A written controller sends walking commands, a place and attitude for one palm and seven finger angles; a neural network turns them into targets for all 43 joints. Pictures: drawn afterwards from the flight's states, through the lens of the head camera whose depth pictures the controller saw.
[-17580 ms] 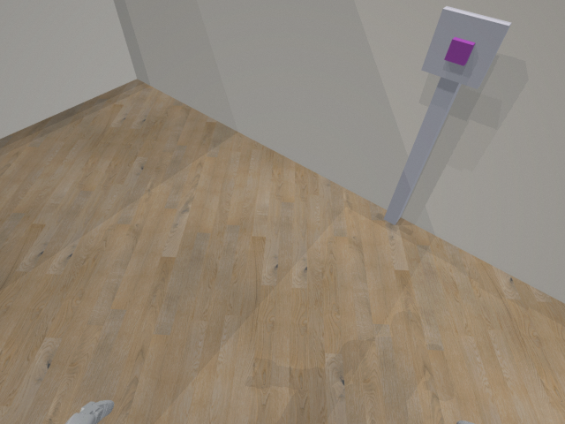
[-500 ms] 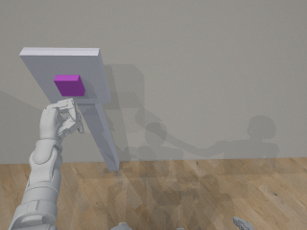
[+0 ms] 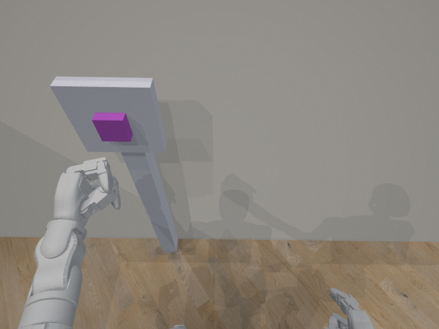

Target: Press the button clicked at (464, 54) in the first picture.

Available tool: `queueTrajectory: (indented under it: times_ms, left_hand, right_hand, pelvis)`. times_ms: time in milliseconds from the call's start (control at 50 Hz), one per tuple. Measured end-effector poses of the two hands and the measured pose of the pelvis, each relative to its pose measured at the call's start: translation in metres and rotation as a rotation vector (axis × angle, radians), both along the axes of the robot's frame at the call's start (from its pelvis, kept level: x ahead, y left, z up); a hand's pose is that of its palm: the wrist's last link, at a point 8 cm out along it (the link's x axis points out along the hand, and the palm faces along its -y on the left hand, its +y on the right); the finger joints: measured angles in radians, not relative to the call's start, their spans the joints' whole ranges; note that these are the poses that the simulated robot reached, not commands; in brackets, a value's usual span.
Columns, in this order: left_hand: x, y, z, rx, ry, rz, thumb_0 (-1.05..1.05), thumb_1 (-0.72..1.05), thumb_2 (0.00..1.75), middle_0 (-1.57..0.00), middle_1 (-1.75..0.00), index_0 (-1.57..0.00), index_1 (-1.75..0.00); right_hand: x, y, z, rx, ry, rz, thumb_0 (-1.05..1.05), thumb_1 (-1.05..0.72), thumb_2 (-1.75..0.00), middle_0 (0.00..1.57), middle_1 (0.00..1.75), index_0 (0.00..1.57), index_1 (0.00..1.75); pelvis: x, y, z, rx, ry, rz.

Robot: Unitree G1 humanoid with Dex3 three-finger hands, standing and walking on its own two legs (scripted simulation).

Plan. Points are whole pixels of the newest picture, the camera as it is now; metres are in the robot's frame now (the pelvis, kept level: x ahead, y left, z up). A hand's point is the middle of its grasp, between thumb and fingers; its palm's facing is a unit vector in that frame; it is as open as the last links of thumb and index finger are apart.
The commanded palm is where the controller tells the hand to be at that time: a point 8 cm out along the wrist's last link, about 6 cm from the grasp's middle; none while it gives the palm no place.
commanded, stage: draw the hand back to the body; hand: left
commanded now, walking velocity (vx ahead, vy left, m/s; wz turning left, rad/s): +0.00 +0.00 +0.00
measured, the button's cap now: (113, 126) +0.48 +0.23 +0.09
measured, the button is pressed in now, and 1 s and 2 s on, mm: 0 0 0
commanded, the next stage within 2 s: step back with the hand held close in 1.34 s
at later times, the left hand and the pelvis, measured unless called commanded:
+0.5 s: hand (64, 219) +0.25 +0.23 +0.13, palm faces +0.21 -0.96 -0.20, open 3.1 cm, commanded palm +0.21 +0.27 +0.15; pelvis +0.00 +0.00 +0.03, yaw +1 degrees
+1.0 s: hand (1, 236) +0.21 +0.25 +0.19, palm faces +0.38 -0.85 -0.37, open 3.1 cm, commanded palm +0.15 +0.29 +0.22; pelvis +0.02 +0.02 +0.04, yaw +0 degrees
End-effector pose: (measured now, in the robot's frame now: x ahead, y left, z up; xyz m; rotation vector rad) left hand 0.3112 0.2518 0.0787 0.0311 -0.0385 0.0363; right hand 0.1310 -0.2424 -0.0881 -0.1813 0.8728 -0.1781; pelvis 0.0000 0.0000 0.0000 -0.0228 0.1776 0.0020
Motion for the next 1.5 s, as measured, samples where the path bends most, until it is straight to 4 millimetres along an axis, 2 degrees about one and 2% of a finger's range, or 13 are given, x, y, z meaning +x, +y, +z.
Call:
queueTrajectory:
  times_ms: [80, 160, 260, 380, 440, 520, 580, 660, 800, 980, 1140, 1340, 1500]
  left_hand:
    - [-0.019, 0.005, 0.019, 0.012, -0.023, -0.003, 0.01, 0.9, 0.9, -1.3, -1.5, -1.3, -1.5]
    - [-0.038, 0.013, 0.023, 0.002, 0.007, 0.016, 0.01, 0.9, 0.9, -1.3, -1.5, -1.3, -1.5]
    - [-0.056, 0.014, 0.024, -0.006, 0.04, 0.025, 0.01, 0.9, 0.9, -1.3, -1.5, -1.3, -1.5]
    - [-0.073, 0.01, 0.049, 0.016, -0.038, -0.004, 0.01, 0.9, 0.9, -1.3, -1.5, -1.3, -1.5]
    - [-0.079, 0.016, 0.061, 0.119, -0.026, 0.083, 0.01, 0.89, 0.9, -1.3, -1.5, -1.3, -1.5]
    - [-0.092, 0.025, 0.064, 0.19, 0.022, 0.2, 0.01, 0.89, 0.9, -1.3, -1.5, -1.3, -1.5]
    - [-0.104, 0.027, 0.066, 0.221, 0.053, 0.248, 0.01, 0.89, 0.9, -1.3, -1.5, -1.3, -1.5]
    - [-0.116, 0.028, 0.079, 0.255, 0.041, 0.285, 0.01, 0.89, 0.9, -1.3, -1.5, -1.3, -1.5]
    - [-0.128, 0.035, 0.11, 0.316, -0.035, 0.327, 0.01, 0.89, 0.9, -1.3, -1.5, -1.3, -1.5]
    - [-0.144, 0.04, 0.125, 0.363, -0.041, 0.35, 0.01, 0.89, 0.9, -1.3, -1.5, -1.3, -1.5]
    - [-0.163, 0.039, 0.152, 0.428, -0.127, 0.371, 0.01, 0.89, 0.9, -1.3, -1.5, -1.3, -1.5]
    - [-0.168, 0.036, 0.134, 0.379, -0.069, 0.391, 0.01, 0.89, 0.9, -1.3, -1.5, -1.3, -1.5]
    - [-0.169, 0.029, 0.147, 0.406, -0.13, 0.364, 0.01, 0.89, 0.9, -1.3, -1.5, -1.3, -1.5]
  right_hand:
    - [-0.006, -0.001, 0.004, 0.011, -0.017, -0.017, 0.01, -0.91, -0.9, 0.2, 0.3, 0.2, 0.3]
    - [-0.006, -0.002, 0.01, 0.012, -0.042, -0.013, 0.01, -0.91, -0.9, 0.2, 0.3, 0.2, 0.3]
    - [0.003, -0.001, 0.019, -0.006, -0.093, 0.009, 0.01, -0.91, -0.9, 0.2, 0.3, 0.2, 0.3]
    - [0.022, 0.006, 0.035, -0.008, -0.189, 0.033, 0.01, -0.91, -0.9, 0.2, 0.3, 0.2, 0.3]
    - [0.03, 0.012, 0.043, -0.009, -0.212, 0.04, 0.01, -0.91, -0.9, 0.2, 0.3, 0.2, 0.3]
    - [0.04, 0.02, 0.05, -0.005, -0.215, 0.054, 0.01, -0.91, -0.9, 0.2, 0.3, 0.2, 0.3]
    - [0.046, 0.026, 0.053, -0.005, -0.209, 0.075, 0.01, -0.91, -0.9, 0.2, 0.3, 0.2, 0.3]
    - [0.054, 0.033, 0.054, -0.006, -0.2, 0.103, 0.01, -0.91, -0.9, 0.2, 0.3, 0.2, 0.3]
    - [0.066, 0.045, 0.057, 0.017, -0.209, 0.13, 0.01, -0.91, -0.9, 0.2, 0.3, 0.21, 0.3]
    - [0.072, 0.048, 0.059, 0.027, -0.208, 0.142, 0.01, -0.91, -0.9, 0.2, 0.3, 0.21, 0.3]
    - [0.072, 0.046, 0.059, 0.028, -0.223, 0.147, 0.01, -0.91, -0.9, 0.2, 0.3, 0.21, 0.3]
    - [0.06, 0.039, 0.058, 0.012, -0.203, 0.141, 0.01, -0.91, -0.9, 0.2, 0.3, 0.21, 0.3]
    - [0.053, 0.031, 0.058, 0.006, -0.211, 0.127, 0.01, -0.91, -0.9, 0.2, 0.3, 0.21, 0.3]
  pelvis:
    - [0.001, 0.0, 0.005, 0.001, -0.025, -0.002]
    - [0.0, 0.0, 0.009, 0.002, -0.05, 0.003]
    - [-0.005, 0.001, 0.013, 0.0, -0.077, 0.014]
    - [-0.006, 0.002, 0.017, 0.0, -0.106, 0.016]
    - [-0.005, 0.003, 0.022, 0.004, -0.128, 0.011]
    - [-0.002, 0.005, 0.029, 0.006, -0.152, 0.01]
    - [0.002, 0.007, 0.033, 0.007, -0.169, 0.01]
    - [0.008, 0.011, 0.038, 0.01, -0.189, 0.011]
    - [0.018, 0.015, 0.042, 0.014, -0.213, 0.008]
    - [0.022, 0.016, 0.044, 0.014, -0.224, 0.003]
    - [0.02, 0.015, 0.044, 0.013, -0.234, 0.006]
    - [0.011, 0.009, 0.045, 0.014, -0.246, 0.008]
    - [0.008, 0.005, 0.045, 0.01, -0.25, 0.006]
